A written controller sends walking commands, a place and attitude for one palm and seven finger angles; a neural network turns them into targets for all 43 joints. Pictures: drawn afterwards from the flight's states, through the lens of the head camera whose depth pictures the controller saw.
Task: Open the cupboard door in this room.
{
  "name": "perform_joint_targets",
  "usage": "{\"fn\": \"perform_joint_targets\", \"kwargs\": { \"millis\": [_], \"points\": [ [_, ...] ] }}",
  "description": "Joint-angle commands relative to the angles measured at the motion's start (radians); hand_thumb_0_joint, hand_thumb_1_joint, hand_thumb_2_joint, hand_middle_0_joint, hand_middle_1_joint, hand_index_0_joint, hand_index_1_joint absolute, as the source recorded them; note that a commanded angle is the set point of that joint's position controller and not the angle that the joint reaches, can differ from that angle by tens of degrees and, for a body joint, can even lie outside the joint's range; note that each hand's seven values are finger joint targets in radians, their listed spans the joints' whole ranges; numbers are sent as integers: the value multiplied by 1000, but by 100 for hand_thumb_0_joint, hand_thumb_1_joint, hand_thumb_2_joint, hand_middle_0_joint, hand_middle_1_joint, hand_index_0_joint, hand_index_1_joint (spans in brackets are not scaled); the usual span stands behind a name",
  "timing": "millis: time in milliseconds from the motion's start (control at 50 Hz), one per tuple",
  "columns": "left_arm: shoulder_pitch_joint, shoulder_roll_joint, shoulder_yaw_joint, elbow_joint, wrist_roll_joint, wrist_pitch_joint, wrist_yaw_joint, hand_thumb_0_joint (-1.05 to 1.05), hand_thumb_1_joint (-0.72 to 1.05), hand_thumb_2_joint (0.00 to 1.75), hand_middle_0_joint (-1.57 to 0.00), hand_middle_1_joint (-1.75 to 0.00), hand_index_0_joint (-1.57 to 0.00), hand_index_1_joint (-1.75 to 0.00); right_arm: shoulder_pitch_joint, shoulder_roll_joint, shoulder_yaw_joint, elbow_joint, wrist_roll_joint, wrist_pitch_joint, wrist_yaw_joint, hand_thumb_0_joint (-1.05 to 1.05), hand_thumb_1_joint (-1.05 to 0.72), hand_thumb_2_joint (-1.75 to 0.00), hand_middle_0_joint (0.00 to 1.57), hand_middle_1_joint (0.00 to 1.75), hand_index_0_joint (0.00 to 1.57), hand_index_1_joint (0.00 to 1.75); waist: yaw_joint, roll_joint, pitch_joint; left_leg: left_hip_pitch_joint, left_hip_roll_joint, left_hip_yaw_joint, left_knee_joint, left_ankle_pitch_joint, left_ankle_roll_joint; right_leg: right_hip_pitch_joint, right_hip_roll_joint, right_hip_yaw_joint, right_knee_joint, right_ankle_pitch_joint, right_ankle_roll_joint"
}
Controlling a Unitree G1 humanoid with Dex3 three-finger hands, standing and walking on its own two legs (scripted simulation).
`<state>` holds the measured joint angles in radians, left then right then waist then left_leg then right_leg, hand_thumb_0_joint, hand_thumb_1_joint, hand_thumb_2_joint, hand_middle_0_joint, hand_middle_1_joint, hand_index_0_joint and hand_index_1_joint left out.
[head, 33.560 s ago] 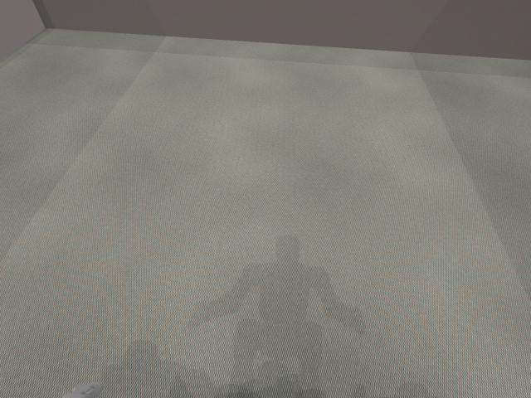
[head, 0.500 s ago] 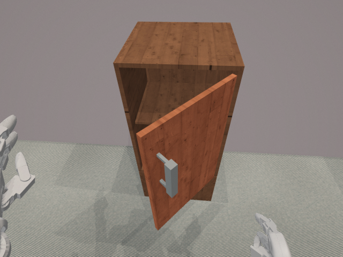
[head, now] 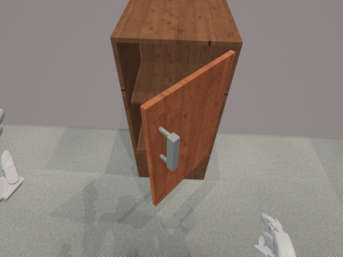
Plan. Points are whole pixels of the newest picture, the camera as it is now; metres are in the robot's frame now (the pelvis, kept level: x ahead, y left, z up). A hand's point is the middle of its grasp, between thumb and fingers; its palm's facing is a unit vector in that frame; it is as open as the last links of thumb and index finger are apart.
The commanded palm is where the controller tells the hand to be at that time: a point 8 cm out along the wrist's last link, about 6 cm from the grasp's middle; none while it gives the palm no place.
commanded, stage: step back with the hand held close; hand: left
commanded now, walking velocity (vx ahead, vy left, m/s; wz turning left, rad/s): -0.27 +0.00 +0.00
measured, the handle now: (167, 149) +0.41 +0.04 -0.02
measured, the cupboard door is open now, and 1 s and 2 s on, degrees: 48 48 48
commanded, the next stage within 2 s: stop stepping back and stand still in 0.82 s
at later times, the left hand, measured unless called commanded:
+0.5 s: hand (8, 204) +0.16 +0.26 +0.16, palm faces +0.42 -0.77 -0.48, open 7.4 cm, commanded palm +0.09 +0.31 +0.19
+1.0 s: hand out of the picture +0.07 +0.23 +0.18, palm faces +0.30 -0.85 -0.43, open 7.4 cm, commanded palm +0.00 +0.29 +0.19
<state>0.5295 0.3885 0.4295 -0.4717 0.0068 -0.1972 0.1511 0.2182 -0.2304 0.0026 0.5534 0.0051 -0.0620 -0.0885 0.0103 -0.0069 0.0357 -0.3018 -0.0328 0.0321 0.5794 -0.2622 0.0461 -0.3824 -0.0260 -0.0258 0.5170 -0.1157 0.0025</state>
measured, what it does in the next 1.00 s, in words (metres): walks backwards: right foot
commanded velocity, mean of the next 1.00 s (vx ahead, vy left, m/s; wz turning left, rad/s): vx -0.30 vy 0.00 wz -0.03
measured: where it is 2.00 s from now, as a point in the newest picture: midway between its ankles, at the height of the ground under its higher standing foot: outside the picture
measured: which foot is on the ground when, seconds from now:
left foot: down 0.00-1.00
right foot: down 0.00-0.58, up 0.60-0.88, down 0.90-1.00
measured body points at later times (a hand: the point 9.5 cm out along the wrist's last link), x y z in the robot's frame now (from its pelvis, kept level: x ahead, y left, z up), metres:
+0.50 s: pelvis -0.04 +0.00 -0.01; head -0.01 +0.02 +0.44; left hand +0.13 +0.30 +0.19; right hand +0.15 -0.24 -0.07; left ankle +0.03 +0.10 -0.73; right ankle +0.05 -0.12 -0.73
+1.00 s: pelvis -0.16 +0.00 -0.01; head -0.13 +0.04 +0.44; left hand +0.05 +0.28 +0.20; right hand +0.02 -0.23 -0.07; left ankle +0.03 +0.09 -0.72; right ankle -0.25 -0.14 -0.73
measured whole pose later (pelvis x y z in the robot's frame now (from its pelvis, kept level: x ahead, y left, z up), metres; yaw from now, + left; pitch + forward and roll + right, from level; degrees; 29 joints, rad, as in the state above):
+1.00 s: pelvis -0.16 +0.00 -0.01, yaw -4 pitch +0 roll -4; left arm 0.49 0.47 0.42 -0.58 -0.05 -0.23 0.12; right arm 0.12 -0.16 0.04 0.65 -0.02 -0.12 -0.06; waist -0.01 -0.02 0.03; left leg -0.52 0.05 -0.01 0.49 -0.05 -0.01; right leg -0.10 0.05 0.04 0.49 -0.40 0.02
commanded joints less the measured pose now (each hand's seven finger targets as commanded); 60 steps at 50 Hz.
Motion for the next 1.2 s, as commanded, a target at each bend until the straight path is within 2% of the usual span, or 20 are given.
{"fn": "perform_joint_targets", "kwargs": {
  "millis": [0, 100, 180, 260, 360, 440, 500, 540, 560, 600, 640, 780, 860, 880, 920, 960, 1040, 1080, 1120, 1180],
  "points": [
    [-70, 191, 125, -231, -2, -77, 20, 0, 90, 90, -20, -30, -20, -30, -93, -136, -58, -159, -3, -68, -6, 0, -90, -90, 20, 30, 20, 30, -7, 6, -88, -337, 90, -117, -165, -326, 40, 282, -51, 164, -42, -120, -18],
    [-62, 200, 125, -254, -19, -89, 32, 0, 90, 90, -20, -30, -20, -30, -85, -128, -49, -136, -9, -75, -4, 0, -90, -90, 20, 30, 20, 30, -16, 6, -91, -184, 64, -107, -99, -265, 9, 93, -87, 166, -145, -285, -40],
    [-31, 191, 152, -254, -3, -100, 34, 0, 90, 90, -20, -30, -20, -30, -102, -139, -52, -149, -7, -82, -12, 0, -90, -90, 20, 30, 20, 30, -3, 167, -97, -452, 200, -247, -351, -425, 68, 361, 42, 55, 149, -101, 14],
    [-42, 197, 175, -253, 12, -107, 15, 0, 90, 90, -20, -30, -20, -30, -125, -133, -62, -153, -17, -92, -6, 0, -90, -90, 20, 30, 20, 30, 8, 166, -86, -555, 228, -234, -315, -315, 94, 466, 73, 83, 286, 33, 19],
    [-36, 203, 137, -242, -17, -103, 2, 0, 90, 90, -20, -30, -20, -30, -103, -121, -63, -117, -20, -84, 10, 0, -90, -90, 20, 30, 20, 30, -19, -1, -179, -170, 82, -90, -48, 92, -2, 206, -67, 242, 30, 389, -42],
    [12, 244, 167, -254, -34, -95, 10, 0, 90, 90, -20, -30, -20, -30, -106, -94, -72, -110, -7, -54, 17, 0, -90, -90, 20, 30, 20, 30, -18, -125, -223, -58, 13, -45, 107, -92, -35, 77, -177, 327, -163, 120, -107],
    [30, 259, 183, -287, -42, -95, 20, 0, 90, 90, -20, -30, -20, -30, -119, -89, -64, -107, -4, -38, 16, 0, -90, -90, 20, 30, 20, 30, -22, -104, -184, 13, 13, -43, 62, -100, -33, -50, -169, 253, -196, -64, -98],
    [44, 255, 194, -324, -39, -108, 20, 0, 90, 90, -20, -30, -20, -30, -144, -120, -67, -125, -11, -40, 1, 0, -90, -90, 20, 30, 20, 30, -15, 179, -152, -111, 143, -211, -229, -111, 22, 22, 18, 114, 36, -160, -9],
    [37, 241, 205, -353, -22, -123, 15, 0, 90, 90, -20, -30, -20, -30, -162, -150, -73, -139, -18, -58, -4, 0, -90, -90, 20, 30, 20, 30, -5, 385, -175, -385, 315, -383, -436, -377, 89, 279, 126, 30, 331, -191, 29],
    [-6, 240, 211, -336, -15, -117, 16, 0, 90, 90, -20, -30, -20, -30, -137, -118, -83, -121, -30, -90, -6, 0, -90, -90, 20, 30, 20, 30, -14, 247, -149, -466, 391, -441, -501, -432, 159, 288, 159, 88, 684, -298, 18],
    [-11, 205, 171, -286, -31, -106, 25, 0, 90, 90, -20, -30, -20, -30, -148, -101, -79, -87, -28, -119, 2, 0, -90, -90, 20, 30, 20, 30, 1, 135, -138, -215, 335, -333, -365, -182, 144, 90, 112, 98, 588, -356, 15],
    [-124, 167, 44, -286, -57, -82, 16, 0, 90, 90, -20, -30, -20, -30, -111, -102, -58, 2, -39, -141, 18, 0, -90, -90, 20, 30, 20, 30, -9, 255, -217, 142, 274, -221, -408, 21, 15, 105, 85, 16, -3, -402, -29],
    [-129, 292, 138, -321, -72, -122, 3, 0, 90, 90, -20, -30, -20, -30, -147, -75, -39, -19, -38, -102, 23, 0, -90, -90, 20, 30, 20, 30, -3, 8, -269, 281, 145, -59, -43, 241, -63, -15, -130, 215, -270, -35, -113],
    [-129, 332, 180, -318, -67, -132, 8, 0, 90, 90, -20, -30, -20, -30, -164, -71, -29, -26, -46, -109, 17, 0, -90, -90, 20, 30, 20, 30, 3, -23, -251, 268, 104, -15, 5, 142, -75, -58, -179, 203, -277, 15, -102],
    [-130, 319, 165, -357, -68, -109, -4, 0, 90, 90, -20, -30, -20, -30, -156, -80, -42, -51, -7, -118, 5, 0, -90, -90, 20, 30, 20, 30, -23, -127, -261, 298, 19, 16, 55, 156, -86, -50, -111, 73, -202, 120, -70],
    [70, 288, 197, -288, -85, -73, -9, 0, 90, 90, -20, -30, -20, -30, -146, -70, -30, -71, -7, -101, -5, 0, -90, -90, 20, 30, 20, 30, -30, 23, -223, 321, 46, -23, 1, 171, -77, -89, -41, 6, -151, -94, -44],
    [108, 265, 207, -221, -104, -61, -9, 0, 90, 90, -20, -30, -20, -30, -151, -93, -30, -91, -14, -88, -20, 0, -90, -90, 20, 30, 20, 30, -30, 200, -32, 127, 85, -137, -251, -250, -100, -85, 86, -59, -183, -585, -52],
    [78, 259, 198, -185, -99, -61, 0, 0, 90, 90, -20, -30, -20, -30, -118, -93, -34, -76, -18, -89, -30, 0, -90, -90, 20, 30, 20, 30, -36, 106, -17, 133, 59, -98, -171, -255, -114, -126, 62, -40, -217, -635, -75],
    [-9, 265, 170, -228, -96, -66, 3, 0, 90, 90, -20, -30, -20, -30, -94, -91, -44, -51, -21, -99, -34, 0, -90, -90, 20, 30, 20, 30, -51, -51, -35, 269, 14, -17, 138, -43, -106, -291, -61, 64, -308, -647, -114],
    [-160, 227, 97, -249, -69, -50, 4, 0, 90, 90, -20, -30, -20, -30, -69, -102, -46, -8, -21, -128, -36, 0, -90, -90, 20, 30, 20, 30, -61, -48, -9, 261, 49, -59, 188, -30, -90, -304, -100, 18, -218, -571, -108]
  ]
}}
